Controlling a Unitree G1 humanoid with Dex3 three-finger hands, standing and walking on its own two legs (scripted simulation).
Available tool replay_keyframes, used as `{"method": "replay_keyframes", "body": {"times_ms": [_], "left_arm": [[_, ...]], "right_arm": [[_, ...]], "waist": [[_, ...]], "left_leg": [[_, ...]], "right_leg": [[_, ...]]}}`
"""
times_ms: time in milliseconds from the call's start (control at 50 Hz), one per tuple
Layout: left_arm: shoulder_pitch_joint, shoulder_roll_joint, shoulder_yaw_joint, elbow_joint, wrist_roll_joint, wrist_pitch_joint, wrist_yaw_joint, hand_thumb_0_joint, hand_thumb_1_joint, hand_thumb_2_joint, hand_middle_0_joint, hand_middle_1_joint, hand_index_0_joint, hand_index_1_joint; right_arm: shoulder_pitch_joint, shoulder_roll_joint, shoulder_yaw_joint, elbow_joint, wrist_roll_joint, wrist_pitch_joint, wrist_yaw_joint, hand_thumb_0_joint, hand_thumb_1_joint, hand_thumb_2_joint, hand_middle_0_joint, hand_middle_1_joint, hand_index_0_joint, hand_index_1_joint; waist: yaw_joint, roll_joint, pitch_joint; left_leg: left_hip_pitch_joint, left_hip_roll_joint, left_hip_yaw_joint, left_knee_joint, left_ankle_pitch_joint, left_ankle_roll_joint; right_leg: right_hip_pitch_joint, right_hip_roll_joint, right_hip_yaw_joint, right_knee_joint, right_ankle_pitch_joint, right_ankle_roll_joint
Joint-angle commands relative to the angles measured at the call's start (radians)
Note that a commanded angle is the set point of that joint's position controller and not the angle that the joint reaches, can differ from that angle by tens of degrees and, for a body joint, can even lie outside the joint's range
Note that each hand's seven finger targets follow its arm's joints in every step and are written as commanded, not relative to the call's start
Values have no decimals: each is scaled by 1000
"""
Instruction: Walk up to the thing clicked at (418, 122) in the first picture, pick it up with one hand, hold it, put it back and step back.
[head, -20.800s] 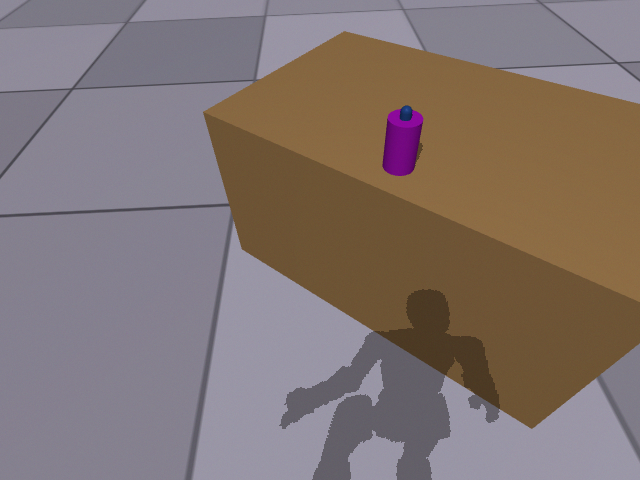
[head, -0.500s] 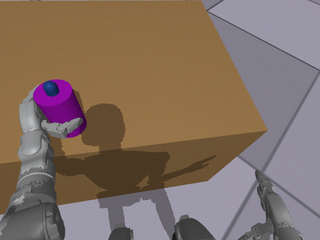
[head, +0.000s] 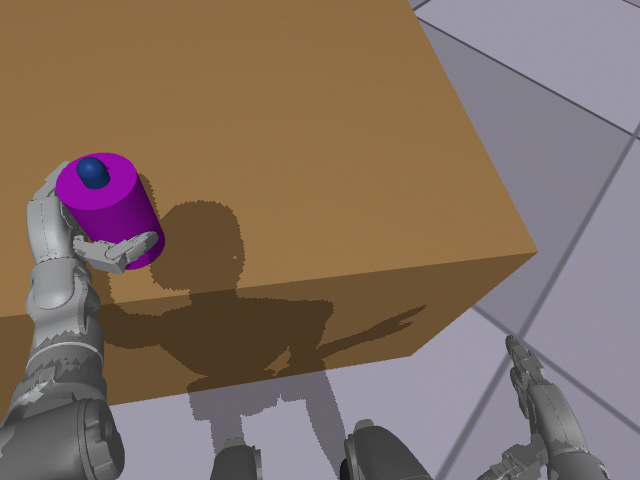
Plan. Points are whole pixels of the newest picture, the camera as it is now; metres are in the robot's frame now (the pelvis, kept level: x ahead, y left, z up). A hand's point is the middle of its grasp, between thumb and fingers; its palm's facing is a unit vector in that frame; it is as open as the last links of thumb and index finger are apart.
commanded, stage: loosen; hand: left
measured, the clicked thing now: (114, 208) +0.46 +0.21 +0.05
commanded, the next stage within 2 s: open in 0.04 s
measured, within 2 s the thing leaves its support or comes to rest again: neither
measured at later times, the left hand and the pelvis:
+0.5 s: hand (107, 212) +0.47 +0.22 +0.03, palm faces +0.21 -0.98 +0.00, open 14.7 cm; pelvis -0.01 +0.00 -0.01, yaw +0 degrees
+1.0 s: hand (1, 157) +0.47 +0.29 +0.13, palm faces +0.25 -0.97 -0.02, open 17.6 cm; pelvis +0.01 +0.00 +0.02, yaw +0 degrees
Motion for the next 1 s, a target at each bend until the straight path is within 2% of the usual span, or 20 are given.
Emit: {"method": "replay_keyframes", "body": {"times_ms": [0, 120, 220, 260, 280, 340, 420, 520, 560, 600, 620, 680, 720, 800, 820, 840, 880, 920, 940, 980], "left_arm": [[-474, 254, 36, -263, -18, -92, 12, 0, -107, 1087, -1250, -1277, -1282, -1272], [-509, 236, 13, -287, -22, -89, 5, 0, -342, 623, -1005, -942, -1034, -924], [-476, 249, 28, -243, -18, -75, 7, 0, -517, 406, -673, -610, -686, -607], [-473, 218, 21, -216, -20, -68, 4, 0, -546, 346, -600, -528, -610, -526], [-471, 247, 33, -225, -17, -68, 8, 0, -541, 333, -578, -504, -587, -503], [-461, 227, 21, -206, -13, -60, 1, 0, -539, 269, -478, -404, -487, -401], [-459, 248, 41, -209, -20, -57, 0, 0, -605, 175, -359, -282, -366, -282], [-466, 229, 23, -221, -15, -55, -2, 0, -611, 40, -200, -108, -204, -108], [-472, 250, 32, -222, -11, -59, -6, 0, -611, 56, -84, -72, -92, -68], [-480, 315, 67, -263, -9, -59, -7, 0, -611, 73, -68, -69, -77, -66], [-482, 306, 58, -288, -19, -55, -14, 0, -603, 63, -64, -65, -73, -60], [-485, 384, 110, -329, -26, -39, -19, 0, -588, 72, -51, -63, -61, -58], [-468, 391, 116, -338, -19, -16, -24, 0, -590, 65, -49, -53, -58, -50], [-428, 436, 139, -326, -29, 50, -56, 0, -586, 40, -53, -50, -67, -41], [-421, 426, 132, -301, -32, 69, -72, 0, -589, 30, -53, -44, -69, -33], [-435, 368, 81, -295, -38, 85, -91, 0, -585, 24, -54, -40, -70, -28], [-403, 395, 99, -210, -40, 122, -113, 0, -602, 0, -56, -35, -77, -19], [-389, 387, 94, -157, -46, 146, -137, 0, -611, 0, -50, -30, -76, -10], [-387, 386, 93, -124, -57, 153, -148, 0, -597, 0, -43, -32, -70, -11], [-391, 416, 108, -108, -60, 158, -165, 0, -531, 32, -37, -11, -40, -12]], "right_arm": [[30, -171, -115, -195, 1, -46, -17, 0, 513, -47, 50, 49, 49, 49], [36, -153, -96, -209, 2, -47, -18, 0, 503, -48, 50, 49, 50, 49], [40, -165, -104, -215, 4, -41, -23, 0, 514, -52, 51, 50, 50, 50], [32, -165, -104, -206, 1, -43, -22, 0, 518, -51, 51, 50, 50, 50], [20, -164, -97, -229, 4, -41, -21, 0, 522, -51, 51, 50, 50, 50], [59, -167, -107, -213, 1, -37, -20, 0, 534, -49, 51, 51, 51, 51], [59, -166, -101, -216, 4, -37, -20, 0, 534, -50, 52, 51, 51, 51], [38, -168, -109, -236, 4, -41, -23, 0, 532, -50, 52, 51, 51, 51], [50, -164, -102, -213, 3, -41, -22, 0, 549, -47, 52, 51, 51, 50], [33, -185, -115, -257, 5, -40, -26, 0, 553, -47, 52, 51, 51, 50], [68, -173, -102, -242, 6, -36, -27, 0, 549, -48, 52, 51, 51, 50], [71, -187, -124, -254, 14, -28, -35, 0, 543, -49, 52, 50, 51, 50], [75, -164, -93, -248, 14, -21, -34, 0, 541, -50, 52, 50, 51, 50], [80, -156, -90, -189, 29, -7, -44, 0, 536, -51, 52, 51, 52, 51], [61, -141, -74, -161, 30, -9, -42, 0, 539, -49, 52, 51, 51, 51], [39, -117, -47, -163, 34, -13, -41, 0, 542, -49, 52, 51, 51, 51], [27, -156, -78, -135, 40, -15, -48, 0, 547, -47, 52, 51, 51, 51], [23, -125, -40, -87, 44, -20, -39, 0, 562, -43, 52, 51, 51, 51], [1, -150, -64, -65, 49, -23, -43, 0, 568, -41, 52, 51, 51, 51], [-10, -169, -79, -70, 50, -33, -44, 0, 611, -32, 48, 53, 50, 53]], "waist": [[0, 196, -487], [-7, 225, -503], [-3, 196, -488], [-5, 188, -457], [1, 197, -471], [-16, 189, -455], [-5, 171, -453], [-7, 170, -469], [-5, 178, -433], [8, 198, -510], [10, 224, -543], [27, 201, -531], [38, 234, -537], [57, 237, -503], [63, 243, -461], [52, 230, -449], [43, 172, -383], [49, 142, -315], [48, 113, -270], [44, 82, -296]], "left_leg": [[366, -17, 26, -127, 315, 28], [386, -12, 19, -128, 313, 22], [352, -18, 27, -119, 306, 29], [344, -11, 17, -127, 315, 21], [350, -16, 21, -122, 316, 24], [340, -16, 25, -125, 281, 25], [312, -23, 33, -120, 275, 32], [334, -20, 28, -126, 258, 29], [310, -20, 27, -129, 245, 25], [357, -20, 26, -130, 285, 22], [392, -18, 25, -127, 334, 19], [374, -27, 41, -135, 326, 26], [408, -24, 40, -145, 375, 18], [454, -22, 44, -172, 459, 18], [442, -22, 44, -184, 446, 16], [456, -18, 43, -193, 451, 20], [422, -16, 46, -211, 407, 28], [370, -18, 53, -229, 343, 36], [337, -21, 54, -240, 296, 40], [349, -21, 57, -244, 268, 46]], "right_leg": [[160, 16, -19, -105, 288, -50], [135, 18, -27, -95, 270, -53], [148, 15, -19, -101, 285, -48], [124, 20, -31, -91, 271, -55], [134, 17, -25, -94, 279, -51], [120, 19, -26, -99, 256, -51], [150, 17, -18, -105, 270, -45], [134, 19, -22, -101, 245, -48], [115, 20, -24, -96, 231, -51], [157, 18, -25, -100, 256, -50], [180, 18, -26, -96, 289, -52], [238, 15, -10, -120, 317, -42], [246, 14, -11, -121, 338, -47], [281, 15, -10, -151, 397, -45], [268, 18, -12, -157, 379, -47], [263, 20, -13, -167, 380, -46], [264, 22, -13, -196, 361, -42], [257, 19, -10, -215, 323, -43], [255, 20, -10, -225, 289, -42], [258, 19, -8, -236, 273, -39]]}}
